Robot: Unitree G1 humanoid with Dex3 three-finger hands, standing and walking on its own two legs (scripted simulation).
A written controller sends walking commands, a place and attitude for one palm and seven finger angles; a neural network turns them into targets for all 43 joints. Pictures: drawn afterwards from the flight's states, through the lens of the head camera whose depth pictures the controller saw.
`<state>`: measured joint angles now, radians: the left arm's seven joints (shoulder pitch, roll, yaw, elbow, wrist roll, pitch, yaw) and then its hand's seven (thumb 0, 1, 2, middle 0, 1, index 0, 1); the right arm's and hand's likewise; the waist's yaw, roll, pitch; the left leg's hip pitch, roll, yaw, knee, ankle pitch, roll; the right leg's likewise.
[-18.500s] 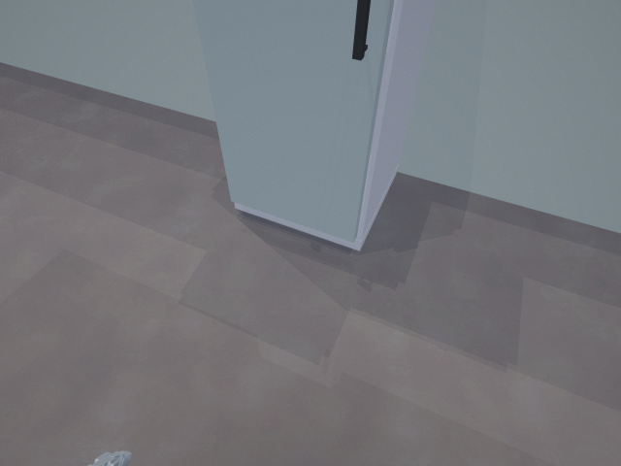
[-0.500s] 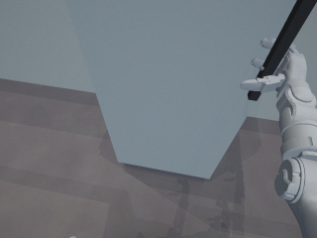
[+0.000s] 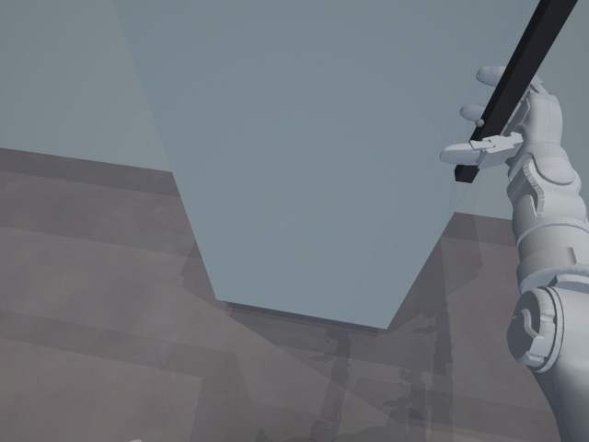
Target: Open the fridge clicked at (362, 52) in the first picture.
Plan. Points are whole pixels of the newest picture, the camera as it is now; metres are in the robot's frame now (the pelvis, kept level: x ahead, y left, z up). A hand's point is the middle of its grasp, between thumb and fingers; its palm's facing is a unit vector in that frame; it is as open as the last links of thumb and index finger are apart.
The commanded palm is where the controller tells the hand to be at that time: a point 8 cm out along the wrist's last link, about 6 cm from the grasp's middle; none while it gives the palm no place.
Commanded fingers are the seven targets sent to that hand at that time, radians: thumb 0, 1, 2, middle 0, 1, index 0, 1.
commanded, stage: slide the fingers in behind the handle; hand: right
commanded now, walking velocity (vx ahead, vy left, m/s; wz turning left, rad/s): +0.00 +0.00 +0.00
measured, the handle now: (504, 82) +0.54 -0.19 +0.23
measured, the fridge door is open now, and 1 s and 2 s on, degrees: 0 0 0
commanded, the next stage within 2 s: grip the handle and tug to test in 0.02 s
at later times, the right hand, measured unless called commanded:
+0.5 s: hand (480, 122) +0.50 -0.16 +0.20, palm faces +0.04 +1.00 +0.01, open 10.5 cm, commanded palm +0.47 -0.21 +0.20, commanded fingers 0.00 -0.43 -0.70 0.40 1.33 0.40 1.33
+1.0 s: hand (481, 123) +0.49 -0.16 +0.20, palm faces +0.06 +1.00 +0.01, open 5.6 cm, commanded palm +0.46 -0.20 +0.20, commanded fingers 0.00 -0.90 -0.90 0.45 1.40 0.45 1.40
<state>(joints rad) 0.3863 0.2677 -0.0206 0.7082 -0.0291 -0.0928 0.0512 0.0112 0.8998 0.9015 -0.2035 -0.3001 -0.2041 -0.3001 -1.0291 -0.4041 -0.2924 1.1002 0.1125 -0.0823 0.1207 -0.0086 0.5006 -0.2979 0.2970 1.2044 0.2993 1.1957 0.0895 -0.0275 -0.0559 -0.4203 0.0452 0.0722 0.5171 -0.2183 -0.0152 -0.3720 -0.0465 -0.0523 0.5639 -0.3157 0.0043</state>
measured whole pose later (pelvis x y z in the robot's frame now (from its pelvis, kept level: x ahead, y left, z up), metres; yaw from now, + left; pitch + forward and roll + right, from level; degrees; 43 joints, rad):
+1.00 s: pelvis +0.01 +0.00 +0.00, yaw +0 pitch +7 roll +1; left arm 0.37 0.26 -0.02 0.69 -0.03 -0.08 0.05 0.01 0.90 0.90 -0.20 -0.30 -0.20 -0.30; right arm -0.98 -0.38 -0.29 1.02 0.12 -0.05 0.10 0.01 -0.71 -0.81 0.39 1.40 0.40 1.39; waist 0.07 -0.03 -0.06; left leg -0.40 0.04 0.07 0.50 -0.22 -0.02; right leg -0.35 -0.05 -0.05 0.55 -0.32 0.00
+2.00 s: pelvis +0.04 +0.00 +0.01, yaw +3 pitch +5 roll +1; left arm 0.31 0.25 -0.01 0.62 -0.05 -0.01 0.05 0.01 0.90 0.90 -0.20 -0.30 -0.20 -0.30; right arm -0.70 -0.33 -0.31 0.60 0.15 0.14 0.09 0.01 -0.73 -0.78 0.32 1.40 0.33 1.40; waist 0.05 -0.05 -0.08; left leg -0.30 0.03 0.03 0.44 -0.23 -0.02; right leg -0.22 -0.06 -0.09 0.46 -0.32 0.01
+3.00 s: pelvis -0.05 +0.10 +0.00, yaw -11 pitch +0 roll +1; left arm 0.22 0.12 0.00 0.66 0.03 -0.06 0.05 0.02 0.90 0.90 -0.20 -0.30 -0.20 -0.30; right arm 0.02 -0.21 0.02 -0.45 0.03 -0.02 -0.07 -0.06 -0.60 -0.70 0.45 1.41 0.20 1.32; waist 0.05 -0.04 0.10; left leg -0.39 -0.04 -0.01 0.76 -0.39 -0.03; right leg -0.34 -0.06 0.18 0.47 -0.15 0.10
